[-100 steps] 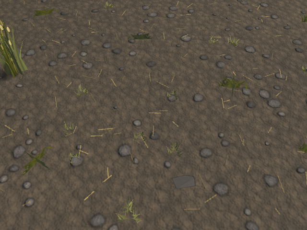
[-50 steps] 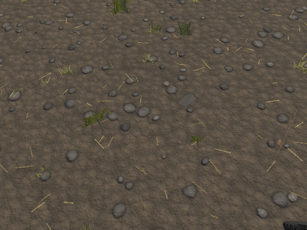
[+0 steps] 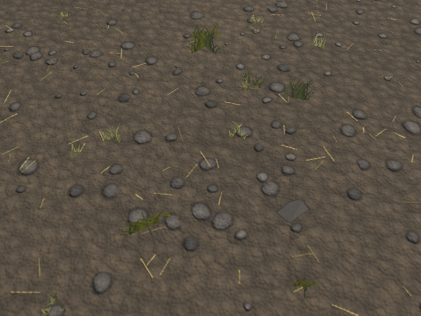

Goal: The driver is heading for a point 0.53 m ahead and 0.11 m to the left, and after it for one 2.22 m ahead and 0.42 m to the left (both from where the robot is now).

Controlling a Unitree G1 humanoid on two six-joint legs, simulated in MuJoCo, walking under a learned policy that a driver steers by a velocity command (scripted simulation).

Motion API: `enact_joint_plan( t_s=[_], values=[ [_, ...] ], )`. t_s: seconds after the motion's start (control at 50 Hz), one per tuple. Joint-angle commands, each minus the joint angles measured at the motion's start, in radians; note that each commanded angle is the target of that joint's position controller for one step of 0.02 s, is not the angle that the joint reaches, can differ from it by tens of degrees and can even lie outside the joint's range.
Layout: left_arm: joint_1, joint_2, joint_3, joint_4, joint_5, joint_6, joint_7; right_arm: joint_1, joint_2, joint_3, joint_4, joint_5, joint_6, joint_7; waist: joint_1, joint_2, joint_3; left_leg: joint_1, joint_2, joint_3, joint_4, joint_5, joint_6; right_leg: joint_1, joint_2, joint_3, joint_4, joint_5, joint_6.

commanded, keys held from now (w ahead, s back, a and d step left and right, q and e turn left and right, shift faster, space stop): w+q+shift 0.34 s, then q+shift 0.34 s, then e+shift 0.32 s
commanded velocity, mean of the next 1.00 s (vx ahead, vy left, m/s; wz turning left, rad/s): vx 0.54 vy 0.00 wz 0.66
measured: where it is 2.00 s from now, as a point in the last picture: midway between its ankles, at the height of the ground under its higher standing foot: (197, 197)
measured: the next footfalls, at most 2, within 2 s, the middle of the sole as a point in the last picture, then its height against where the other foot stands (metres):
right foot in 0.40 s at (243, 260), level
left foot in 0.80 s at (143, 238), level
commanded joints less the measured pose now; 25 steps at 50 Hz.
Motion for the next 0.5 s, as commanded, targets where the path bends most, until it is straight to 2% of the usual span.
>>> enact_joint_plan(
  t_s=[0.02,0.04,0.06,0.08,0.1,0.14,0.18,0.2,0.22,0.26,0.3,0.34,0.36,0.38,0.4,0.42,0.44,0.46,0.48,0.5],
  values=[
    [-0.229,0.168,0.023,-0.231,-0.01,-0.07,-0.015,0.339,-0.272,-0.097,0.045,0.013,0.005,-0.036,-0.17,0.05,-0.213,0.92,0.35,-0.901,-0.495,-0.333,0.219,-0.906,0.058,0.207,0.605,0.076,-0.032],
    [-0.213,0.148,0.011,-0.23,-0.01,-0.079,-0.013,0.336,-0.228,-0.088,0.07,0.013,-0.003,-0.045,-0.108,-0.033,-0.101,0.742,0.323,-0.799,-0.511,-0.19,0.179,-0.848,0.013,0.197,0.48,0.106,-0.038],
    [-0.231,0.127,0.005,-0.23,0.009,-0.068,-0.012,0.288,-0.195,-0.078,0.074,0.012,-0.013,-0.052,-0.061,-0.077,-0.037,0.587,0.258,-0.674,-0.52,-0.115,0.14,-0.775,-0.024,0.194,0.391,0.086,-0.032],
    [-0.186,0.12,0.0,-0.227,0.025,-0.046,-0.014,0.248,-0.171,-0.065,0.064,0.01,-0.022,-0.057,-0.009,-0.043,-0.008,0.479,0.222,-0.615,-0.524,-0.065,0.145,-0.716,-0.032,0.189,0.349,0.067,-0.018],
    [-0.176,0.12,-0.002,-0.222,0.038,-0.023,-0.016,0.237,-0.147,-0.056,0.059,0.017,-0.032,-0.055,0.009,-0.031,0.004,0.421,0.194,-0.582,-0.537,-0.046,0.154,-0.697,-0.043,0.185,0.311,0.035,-0.001],
    [-0.219,0.108,-0.006,-0.239,0.044,0.009,-0.021,0.241,-0.141,-0.05,0.058,0.029,-0.05,-0.051,0.016,-0.02,0.048,0.304,0.159,-0.536,-0.587,-0.069,0.157,-0.698,-0.059,0.152,0.215,0.028,0.029],
    [-0.386,0.102,-0.015,-0.312,0.029,0.011,-0.031,0.272,-0.144,-0.049,0.061,0.03,-0.061,-0.051,-0.022,0.0,0.123,0.217,0.131,-0.517,-0.64,0.026,0.142,-0.705,-0.052,0.105,0.032,0.16,0.054],
    [-0.445,0.091,-0.022,-0.329,0.022,0.009,-0.037,0.281,-0.146,-0.051,0.062,0.028,-0.062,-0.051,-0.042,0.009,0.131,0.202,0.109,-0.5,-0.64,0.085,0.122,-0.674,-0.036,0.095,-0.068,0.255,0.058],
    [-0.48,0.082,-0.027,-0.335,0.017,0.007,-0.043,0.29,-0.154,-0.055,0.066,0.028,-0.061,-0.05,-0.059,0.023,0.121,0.212,0.091,-0.484,-0.63,0.164,0.101,-0.635,-0.013,0.086,-0.156,0.337,0.055],
    [-0.529,0.08,-0.03,-0.345,0.006,0.001,-0.047,0.343,-0.171,-0.062,0.086,0.037,-0.063,-0.049,-0.103,0.049,0.077,0.303,0.105,-0.496,-0.598,0.4,0.071,-0.583,0.034,0.069,-0.274,0.45,0.039],
    [-0.557,0.098,-0.027,-0.36,-0.001,-0.005,-0.042,0.354,-0.192,-0.068,0.096,0.042,-0.065,-0.056,-0.112,0.064,0.043,0.413,0.137,-0.522,-0.552,0.548,0.051,-0.543,0.056,0.091,-0.356,0.471,0.019],
    [-0.491,0.131,-0.015,-0.344,-0.003,-0.007,-0.03,0.317,-0.217,-0.073,0.093,0.042,-0.064,-0.067,-0.068,0.056,-0.017,0.468,0.134,-0.52,-0.447,0.746,0.007,-0.377,0.1,0.1,-0.447,0.417,0.001],
    [-0.384,0.178,0.004,-0.314,-0.005,-0.01,-0.015,0.31,-0.247,-0.08,0.095,0.035,-0.063,-0.068,-0.02,0.055,-0.092,0.497,0.124,-0.52,-0.294,0.909,-0.029,-0.239,0.133,0.104,-0.444,0.343,-0.01],
    [-0.218,0.216,0.022,-0.279,-0.011,-0.017,0.003,0.27,-0.276,-0.087,0.09,0.033,-0.064,-0.064,0.078,0.062,-0.169,0.459,0.1,-0.517,-0.074,0.924,-0.061,-0.055,0.111,0.113,-0.476,0.344,-0.019],
    [-0.021,0.266,0.044,-0.241,0.007,-0.026,0.026,0.234,-0.208,-0.072,0.074,0.034,-0.075,-0.06,0.16,0.053,-0.269,0.331,0.054,-0.49,0.183,0.732,-0.085,0.191,-0.01,0.196,-0.448,0.283,-0.04],
    [0.065,0.323,0.056,-0.222,0.048,-0.031,0.037,0.282,-0.016,-0.028,0.039,0.055,-0.073,-0.072,0.115,-0.226,-0.365,0.053,-0.059,-0.335,0.528,-0.301,-0.104,0.446,-0.361,0.498,-0.429,0.563,-0.087],
    [0.009,0.354,0.076,-0.233,0.03,-0.018,0.018,0.386,-0.106,-0.032,0.004,0.072,-0.052,-0.086,0.047,-0.357,-0.577,-0.049,-0.055,-0.276,0.745,-0.35,-0.114,0.502,-0.478,0.86,-0.468,0.648,-0.211],
    [-0.099,0.226,0.054,-0.263,0.014,-0.008,0.015,0.299,-0.165,-0.046,0.036,0.036,-0.034,-0.09,0.046,-0.166,-0.448,-0.07,0.041,-0.253,0.702,-0.22,-0.113,0.347,-0.39,0.673,-0.498,0.641,-0.192],
    [-0.17,0.122,0.032,-0.296,-0.025,-0.022,0.022,0.228,-0.144,-0.037,-0.021,0.086,-0.017,-0.083,0.06,-0.237,-0.281,-0.119,0.099,-0.275,0.7,-0.2,-0.171,0.271,-0.306,0.482,-0.536,0.67,-0.176],
    [-0.214,0.109,0.029,-0.273,-0.033,-0.025,0.019,0.2,-0.151,-0.043,-0.017,0.085,0.0,-0.08,0.032,-0.138,-0.218,-0.112,0.142,-0.254,0.69,-0.174,-0.193,0.162,-0.266,0.392,-0.549,0.682,-0.156]
  ],
)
